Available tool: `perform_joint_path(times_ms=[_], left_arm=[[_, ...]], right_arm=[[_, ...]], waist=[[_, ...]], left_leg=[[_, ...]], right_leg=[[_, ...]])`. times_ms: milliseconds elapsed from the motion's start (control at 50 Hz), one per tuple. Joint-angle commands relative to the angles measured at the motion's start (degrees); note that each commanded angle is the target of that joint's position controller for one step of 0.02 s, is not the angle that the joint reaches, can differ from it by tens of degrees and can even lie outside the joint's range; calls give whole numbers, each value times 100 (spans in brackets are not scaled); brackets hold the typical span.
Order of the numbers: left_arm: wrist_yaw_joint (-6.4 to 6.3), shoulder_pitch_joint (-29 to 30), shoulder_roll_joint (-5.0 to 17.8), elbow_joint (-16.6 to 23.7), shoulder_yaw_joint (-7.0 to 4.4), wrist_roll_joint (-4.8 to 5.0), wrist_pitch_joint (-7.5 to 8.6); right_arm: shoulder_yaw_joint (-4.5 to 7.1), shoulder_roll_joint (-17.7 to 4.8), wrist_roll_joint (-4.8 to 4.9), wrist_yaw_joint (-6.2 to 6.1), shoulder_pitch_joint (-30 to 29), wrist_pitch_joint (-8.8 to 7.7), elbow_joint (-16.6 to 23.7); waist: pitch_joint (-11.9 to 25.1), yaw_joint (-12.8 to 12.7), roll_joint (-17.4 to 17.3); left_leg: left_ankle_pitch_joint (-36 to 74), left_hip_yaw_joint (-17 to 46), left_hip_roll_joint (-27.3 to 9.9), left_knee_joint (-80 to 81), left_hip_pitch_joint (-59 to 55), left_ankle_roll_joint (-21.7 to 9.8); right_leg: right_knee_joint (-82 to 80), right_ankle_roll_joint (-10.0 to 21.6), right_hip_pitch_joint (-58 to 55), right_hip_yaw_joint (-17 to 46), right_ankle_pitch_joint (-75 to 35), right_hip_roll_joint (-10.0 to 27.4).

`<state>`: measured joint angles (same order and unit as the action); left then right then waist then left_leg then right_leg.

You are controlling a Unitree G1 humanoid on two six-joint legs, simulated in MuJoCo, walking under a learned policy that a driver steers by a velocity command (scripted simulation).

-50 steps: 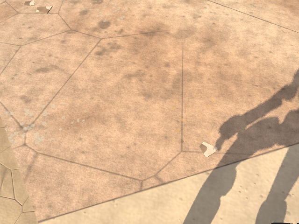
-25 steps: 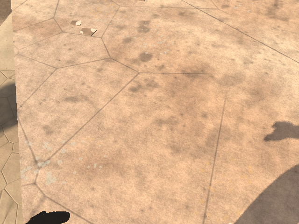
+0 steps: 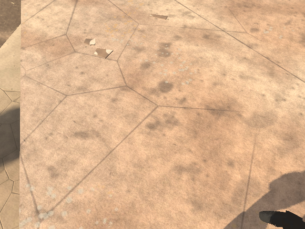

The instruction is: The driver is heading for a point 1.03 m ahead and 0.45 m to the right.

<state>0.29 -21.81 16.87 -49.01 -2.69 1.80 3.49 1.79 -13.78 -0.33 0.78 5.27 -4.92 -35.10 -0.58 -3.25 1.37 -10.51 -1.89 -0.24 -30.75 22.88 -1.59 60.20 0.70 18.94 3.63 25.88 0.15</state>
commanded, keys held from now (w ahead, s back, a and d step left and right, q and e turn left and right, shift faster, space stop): w+e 0.46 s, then e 0.54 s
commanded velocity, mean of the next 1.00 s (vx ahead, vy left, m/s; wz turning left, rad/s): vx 0.34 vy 0.00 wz -0.54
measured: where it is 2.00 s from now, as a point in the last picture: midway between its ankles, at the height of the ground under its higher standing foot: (207, 227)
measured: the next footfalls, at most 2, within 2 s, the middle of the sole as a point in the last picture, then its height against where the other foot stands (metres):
right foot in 0.42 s outside the picture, level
left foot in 0.88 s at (181, 201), level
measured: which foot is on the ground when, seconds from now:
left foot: down 0.00-0.44, up 0.46-0.86, down 0.88-1.00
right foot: up 0.00-0.40, down 0.42-0.88, up 0.90-1.00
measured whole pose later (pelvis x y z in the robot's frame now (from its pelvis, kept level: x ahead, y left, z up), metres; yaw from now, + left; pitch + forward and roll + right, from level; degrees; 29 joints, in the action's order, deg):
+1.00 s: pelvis +0.44 -0.10 +0.00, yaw -36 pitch +2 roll +0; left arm -1.9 -11.2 18.9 -37.9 -4.6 1.1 -2.8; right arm 2.5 -14.2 -1.4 -1.2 5.0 -1.7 -37.8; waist -1.9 -1.0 1.9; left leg -7.6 0.0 0.5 -28.8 23.4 -1.0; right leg 66.3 -3.2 26.9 6.1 30.6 -5.4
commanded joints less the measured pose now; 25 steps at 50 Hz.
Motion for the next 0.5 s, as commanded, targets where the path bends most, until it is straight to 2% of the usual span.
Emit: perform_joint_path(times_ms=[20,60,80,120,180,220,280,320,360,380,400,420,440,460,480,500], left_arm=[[-8,503,584,658,-171,-34,77],[11,406,347,657,-159,-17,-60],[16,440,250,691,-145,-20,-113],[18,638,202,803,-145,-47,-172],[102,1051,109,944,-103,-74,-159],[180,1472,55,1067,-63,-84,-135],[274,2037,67,1307,-41,-87,-131],[328,2259,130,1457,-57,-77,-138],[361,2175,278,1544,-132,-88,-155],[352,1856,405,1512,-210,-97,-172],[325,1084,628,1331,-355,-83,-182],[233,87,1045,1061,-571,-75,-223],[119,-170,1795,1030,-728,-26,-242],[147,-237,1683,1262,-633,-55,-148],[182,-34,1279,1248,-507,-126,-81],[173,309,1093,1283,-449,-126,-41]], right_arm=[[248,-608,-5,8,972,-28,-76],[251,-505,-37,22,708,-110,-163],[275,-536,-34,15,677,-150,-220],[331,-649,-55,-21,707,-187,-338],[392,-827,-52,-83,824,-164,-514],[428,-954,-26,-118,936,-136,-605],[491,-1132,57,-148,1215,-56,-763],[527,-1212,117,-150,1336,24,-862],[570,-1370,154,-170,1302,105,-890],[595,-1468,181,-192,1267,154,-882],[593,-1490,208,-208,1180,204,-867],[524,-1347,162,-240,1258,193,-822],[291,-626,-91,-204,1626,95,-497],[199,-629,-5,-144,1441,-135,-385],[318,-1050,234,-93,754,-247,-219],[288,-1021,229,-110,622,-305,-174]], waist=[[387,599,-784],[161,342,-818],[97,289,-744],[-7,263,-568],[-92,358,-464],[-204,512,-418],[-388,707,-350],[-459,735,-393],[-276,569,-553],[-23,359,-665],[389,-101,-618],[918,-537,-413],[1327,-167,1117],[2365,-247,962],[1734,-415,434],[1102,-195,294]], left_leg=[[-290,2058,-1702,1689,-2341,-1025],[322,1372,-1531,2052,-1652,-960],[648,1116,-1532,2157,-1523,-982],[1091,675,-1539,2261,-1484,-1000],[1382,56,-1442,2294,-1600,-902],[1379,-266,-1417,2314,-1645,-813],[1319,-503,-1556,2249,-2095,-725],[1619,-635,-1658,2034,-2476,-635],[3203,-825,-1678,1433,-2702,-502],[4252,-929,-1645,849,-2734,-431],[4808,-1107,-1481,-196,-2517,-291],[4093,-1180,-1252,-1638,-1537,-53],[-460,-1089,-415,-3912,1075,369],[-2460,388,227,-4929,2002,399],[-2024,713,-60,-5072,2537,314],[-1572,642,-268,-4696,2464,250]], right_leg=[[948,-26,2530,215,-654,576],[757,-89,2072,225,-985,700],[691,-134,2061,223,-1114,711],[381,-207,2225,275,-1493,722],[-598,-198,2214,172,-2341,696],[-1261,-131,2053,-43,-2772,641],[-1922,24,2080,-283,-2704,580],[-2179,175,2101,-443,-2318,509],[-2308,396,1630,-755,-1735,223],[-2319,522,1106,-945,-1448,-18],[-2626,705,60,-1088,-1598,-308],[-2788,931,-1635,-747,-1852,-347],[-3018,1807,-3676,2102,-1509,1202],[-4067,2440,-4322,4553,-692,1942],[-4276,2091,-3949,3806,-1347,1827],[-4158,1910,-3088,2892,-2395,1596]])
Velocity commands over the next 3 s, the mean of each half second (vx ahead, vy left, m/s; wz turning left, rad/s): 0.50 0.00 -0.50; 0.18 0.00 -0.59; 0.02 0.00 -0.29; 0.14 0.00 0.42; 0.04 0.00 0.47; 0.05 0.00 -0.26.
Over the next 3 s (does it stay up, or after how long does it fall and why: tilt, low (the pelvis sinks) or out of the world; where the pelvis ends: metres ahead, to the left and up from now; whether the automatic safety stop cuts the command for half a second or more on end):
stays up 0.60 -0.21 0.00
